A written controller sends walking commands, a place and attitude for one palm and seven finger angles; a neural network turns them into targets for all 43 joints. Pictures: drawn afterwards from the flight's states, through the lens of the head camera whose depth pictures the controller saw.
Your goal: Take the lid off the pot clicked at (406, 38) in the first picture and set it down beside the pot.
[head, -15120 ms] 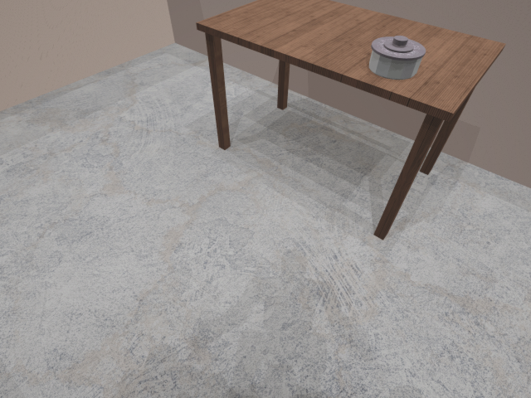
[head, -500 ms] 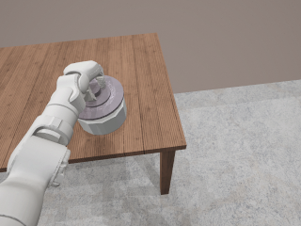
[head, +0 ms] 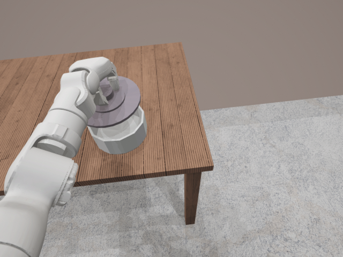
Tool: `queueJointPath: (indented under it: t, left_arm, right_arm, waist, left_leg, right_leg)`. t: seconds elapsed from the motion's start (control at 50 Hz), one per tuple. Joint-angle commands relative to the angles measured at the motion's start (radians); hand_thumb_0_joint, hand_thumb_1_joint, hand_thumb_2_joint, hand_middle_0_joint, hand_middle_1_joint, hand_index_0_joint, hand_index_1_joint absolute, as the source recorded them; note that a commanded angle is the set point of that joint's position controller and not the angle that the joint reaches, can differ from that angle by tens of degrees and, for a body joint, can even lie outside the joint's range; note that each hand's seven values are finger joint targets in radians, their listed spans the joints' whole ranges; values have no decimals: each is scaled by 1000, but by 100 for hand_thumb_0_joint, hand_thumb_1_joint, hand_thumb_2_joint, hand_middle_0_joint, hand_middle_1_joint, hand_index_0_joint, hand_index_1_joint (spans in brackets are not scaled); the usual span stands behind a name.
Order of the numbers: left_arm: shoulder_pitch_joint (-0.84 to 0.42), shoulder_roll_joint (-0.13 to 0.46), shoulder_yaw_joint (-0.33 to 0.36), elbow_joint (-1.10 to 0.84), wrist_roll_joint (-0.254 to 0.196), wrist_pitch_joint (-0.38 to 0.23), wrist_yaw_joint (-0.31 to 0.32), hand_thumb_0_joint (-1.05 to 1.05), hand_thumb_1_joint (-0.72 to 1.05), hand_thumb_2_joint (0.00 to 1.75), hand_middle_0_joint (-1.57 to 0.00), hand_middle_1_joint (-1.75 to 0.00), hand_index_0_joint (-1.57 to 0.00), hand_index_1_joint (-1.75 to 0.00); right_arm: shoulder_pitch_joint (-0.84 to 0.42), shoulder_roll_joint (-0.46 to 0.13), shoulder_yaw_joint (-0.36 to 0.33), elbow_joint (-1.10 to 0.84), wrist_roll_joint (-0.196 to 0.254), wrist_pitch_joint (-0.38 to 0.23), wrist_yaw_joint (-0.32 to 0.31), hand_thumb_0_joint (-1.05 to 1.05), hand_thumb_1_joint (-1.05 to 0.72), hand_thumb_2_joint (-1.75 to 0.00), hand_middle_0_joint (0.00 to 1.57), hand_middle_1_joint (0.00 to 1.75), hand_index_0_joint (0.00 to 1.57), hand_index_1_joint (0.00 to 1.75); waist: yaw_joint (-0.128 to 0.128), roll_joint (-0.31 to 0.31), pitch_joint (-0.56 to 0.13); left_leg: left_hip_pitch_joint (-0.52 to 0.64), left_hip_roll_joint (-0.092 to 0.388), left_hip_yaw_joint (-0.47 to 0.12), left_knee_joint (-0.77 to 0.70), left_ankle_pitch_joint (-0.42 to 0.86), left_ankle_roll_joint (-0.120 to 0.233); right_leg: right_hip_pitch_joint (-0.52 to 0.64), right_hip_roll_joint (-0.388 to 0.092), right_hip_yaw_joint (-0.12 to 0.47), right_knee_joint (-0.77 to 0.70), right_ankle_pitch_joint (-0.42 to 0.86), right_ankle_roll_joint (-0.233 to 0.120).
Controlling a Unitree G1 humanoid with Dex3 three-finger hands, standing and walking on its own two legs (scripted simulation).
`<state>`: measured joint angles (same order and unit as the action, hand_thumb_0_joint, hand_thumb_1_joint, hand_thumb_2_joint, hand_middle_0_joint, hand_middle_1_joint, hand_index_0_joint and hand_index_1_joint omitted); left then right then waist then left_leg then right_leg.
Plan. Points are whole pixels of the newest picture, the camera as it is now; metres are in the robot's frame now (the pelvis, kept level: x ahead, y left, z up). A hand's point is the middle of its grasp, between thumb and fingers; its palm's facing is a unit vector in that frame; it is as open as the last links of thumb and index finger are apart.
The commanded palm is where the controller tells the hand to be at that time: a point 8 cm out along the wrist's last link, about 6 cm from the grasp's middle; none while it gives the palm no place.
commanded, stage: lift the lid straight up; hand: left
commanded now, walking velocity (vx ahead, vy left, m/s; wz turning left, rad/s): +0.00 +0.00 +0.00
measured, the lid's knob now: (104, 93) +0.50 +0.16 +0.12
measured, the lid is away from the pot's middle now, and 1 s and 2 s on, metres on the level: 0.00 0.01 0.12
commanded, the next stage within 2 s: move the lid sideways beside the pot in 0.84 s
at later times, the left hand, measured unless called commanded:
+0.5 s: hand (93, 79) +0.47 +0.16 +0.19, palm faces -0.28 -0.06 -0.96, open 7.5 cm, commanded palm +0.47 +0.16 +0.26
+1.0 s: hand (92, 70) +0.48 +0.16 +0.20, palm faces -0.26 -0.07 -0.96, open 7.5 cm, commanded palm +0.47 +0.17 +0.27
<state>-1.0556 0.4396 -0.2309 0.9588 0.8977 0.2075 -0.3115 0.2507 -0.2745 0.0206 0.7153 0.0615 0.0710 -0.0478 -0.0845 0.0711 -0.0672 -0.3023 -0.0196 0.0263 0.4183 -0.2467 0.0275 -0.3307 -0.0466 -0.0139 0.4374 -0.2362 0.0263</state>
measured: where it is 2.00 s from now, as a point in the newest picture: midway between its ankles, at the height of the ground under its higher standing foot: outside the picture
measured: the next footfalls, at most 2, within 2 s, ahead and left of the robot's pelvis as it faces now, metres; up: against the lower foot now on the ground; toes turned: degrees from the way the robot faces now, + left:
none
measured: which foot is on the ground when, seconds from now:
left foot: down 0.00-1.00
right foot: down 0.00-1.00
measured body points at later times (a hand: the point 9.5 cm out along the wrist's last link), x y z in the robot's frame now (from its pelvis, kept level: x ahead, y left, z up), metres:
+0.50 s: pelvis -0.01 +0.00 +0.00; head +0.02 -0.03 +0.45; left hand +0.48 +0.16 +0.24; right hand +0.08 -0.26 -0.13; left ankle -0.03 +0.11 -0.74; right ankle -0.02 -0.14 -0.74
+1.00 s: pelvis -0.01 +0.00 +0.00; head +0.02 -0.03 +0.45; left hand +0.49 +0.16 +0.26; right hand +0.08 -0.26 -0.13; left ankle -0.03 +0.11 -0.74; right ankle -0.02 -0.14 -0.74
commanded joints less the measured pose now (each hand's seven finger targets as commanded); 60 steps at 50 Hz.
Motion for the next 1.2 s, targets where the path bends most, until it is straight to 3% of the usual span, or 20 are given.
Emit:
queueJointPath:
  t: [0.0,0.12,0.16,0.24,0.3,0.34,0.4,0.46,0.5,0.54,0.56,0.64,0.7,0.76,0.82,0.86,0.9,0.96,1.04,1.18]
  left_arm:
    - [-709,289,75,-307,26,-14,49,0,68,86,-87,-108,-88,-107]
    - [-688,244,50,-259,12,0,34,0,68,86,-87,-108,-88,-107]
    - [-709,254,61,-273,10,-1,31,0,68,86,-87,-108,-88,-107]
    - [-709,280,68,-205,28,17,25,0,68,86,-87,-108,-88,-107]
    - [-811,256,35,-252,26,10,19,0,68,86,-87,-108,-88,-107]
    - [-789,307,81,-239,32,5,19,0,68,86,-87,-108,-88,-107]
    - [-762,323,81,-146,33,23,7,0,68,86,-87,-108,-88,-107]
    - [-848,292,48,-239,39,1,-1,0,68,86,-87,-108,-88,-107]
    - [-841,289,49,-211,44,4,-5,0,68,86,-87,-108,-88,-107]
    - [-816,353,104,-178,42,12,-9,0,68,86,-87,-108,-88,-107]
    - [-835,297,61,-217,28,4,-17,0,68,86,-87,-108,-88,-107]
    - [-837,256,29,-166,42,26,-29,0,68,86,-87,-108,-88,-107]
    - [-829,321,82,-183,42,23,-36,0,68,86,-87,-108,-88,-107]
    - [-823,276,47,-207,43,18,-44,0,68,86,-87,-108,-88,-107]
    - [-825,371,113,-201,54,18,-42,0,68,86,-87,-108,-88,-107]
    - [-846,282,44,-282,42,4,-44,0,68,86,-87,-108,-88,-107]
    - [-808,339,97,-245,59,15,-39,0,68,86,-87,-108,-88,-107]
    - [-799,350,108,-267,45,13,-35,0,68,86,-87,-108,-88,-107]
    - [-785,351,85,-169,71,38,-43,0,68,86,-87,-108,-88,-107]
    - [-787,404,105,-224,64,-13,-64,0,68,86,-87,-108,-88,-107]
  right_arm:
    - [-21,-115,-39,-111,4,-45,-6,0,-90,-90,20,30,20,30]
    - [-18,-118,-40,-99,5,-50,1,0,-90,-90,20,30,20,30]
    - [-25,-120,-37,-105,4,-55,0,0,-90,-90,20,30,20,30]
    - [-23,-122,-32,-94,5,-52,-5,0,-90,-90,20,30,20,30]
    - [-24,-120,-30,-97,7,-63,-7,0,-90,-90,20,30,20,30]
    - [-20,-121,-31,-101,2,-74,-10,0,-90,-90,20,30,20,30]
    - [-13,-130,-24,-91,6,-61,-19,0,-90,-90,20,30,20,30]
    - [-23,-122,-27,-109,6,-83,-15,0,-90,-90,20,30,20,30]
    - [-5,-123,-29,-101,2,-86,-14,0,-90,-90,20,30,20,30]
    - [-3,-132,-29,-99,1,-84,-16,0,-90,-90,20,30,20,30]
    - [-9,-129,-29,-109,2,-88,-15,0,-90,-90,20,30,20,30]
    - [8,-129,-33,-92,2,-90,-6,0,-90,-90,20,30,20,30]
    - [7,-136,-33,-98,-2,-85,-8,0,-90,-90,20,30,20,30]
    - [0,-132,-35,-106,-1,-84,-5,0,-90,-90,20,30,20,30]
    - [-1,-135,-32,-111,-5,-78,-9,0,-90,-90,20,30,20,30]
    - [-19,-122,-35,-128,-1,-85,-5,0,-90,-90,20,30,20,30]
    - [-3,-129,-38,-113,-5,-80,0,0,-90,-90,20,30,20,30]
    - [-16,-132,-35,-122,-3,-76,-2,0,-90,-90,20,30,20,30]
    - [-22,-133,-29,-110,3,-57,-7,0,-90,-90,20,30,20,30]
    - [-16,-135,-34,-127,3,-53,-18,0,-90,-90,20,30,20,30]
  waist:
    - [-7,-33,-477]
    - [-11,-73,-421]
    - [-3,-40,-423]
    - [-6,-100,-398]
    - [-18,-53,-417]
    - [-4,-52,-444]
    - [-13,-133,-384]
    - [-11,-28,-441]
    - [-17,-39,-445]
    - [-5,-82,-447]
    - [-10,-60,-458]
    - [-18,-73,-404]
    - [-7,-99,-455]
    - [-7,-57,-449]
    - [2,-100,-457]
    - [-4,-40,-490]
    - [3,-56,-478]
    - [9,-35,-478]
    - [-3,-102,-404]
    - [-9,-66,-458]
  left_leg:
    - [256,-16,-35,12,471,41]
    - [250,-15,-40,3,428,36]
    - [245,-18,-45,-1,428,33]
    - [214,-18,-39,-15,352,36]
    - [242,-18,-45,-22,346,30]
    - [253,-20,-47,-17,359,34]
    - [173,-22,-29,-39,288,39]
    - [241,-20,-45,-26,366,35]
    - [256,-21,-47,-22,370,33]
    - [229,-20,-41,-28,357,37]
    - [237,-24,-45,-29,390,35]
    - [243,-20,-48,-24,378,35]
    - [239,-22,-43,-22,404,39]
    - [251,-19,-43,-13,459,40]
    - [225,-22,-34,-20,425,46]
    - [280,-17,-43,-2,529,44]
    - [288,-11,-48,2,535,41]
    - [276,-11,-43,-5,536,38]
    - [216,-15,-30,-19,407,42]
    - [255,-15,-33,-3,451,47]
  right_leg:
    - [164,46,-15,5,439,-53]
    - [126,50,-26,-8,387,-53]
    - [128,47,-25,-7,380,-60]
    - [134,47,-23,-16,349,-56]
    - [116,45,-23,-17,329,-59]
    - [137,46,-19,-16,341,-59]
    - [156,41,-15,-31,330,-51]
    - [136,41,-16,-21,345,-62]
    - [130,44,-17,-22,345,-59]
    - [160,42,-13,-23,358,-56]
    - [160,40,-16,-25,377,-59]
    - [106,48,-24,-28,342,-57]
    - [162,42,-14,-23,395,-54]
    - [148,40,-18,-24,411,-58]
    - [194,39,-10,-21,432,-53]
    - [170,38,-12,-17,459,-55]
    - [160,45,-13,-16,445,-54]
    - [174,39,-16,-19,447,-57]
    - [154,42,-16,-27,391,-54]
    - [171,40,-9,-28,423,-54]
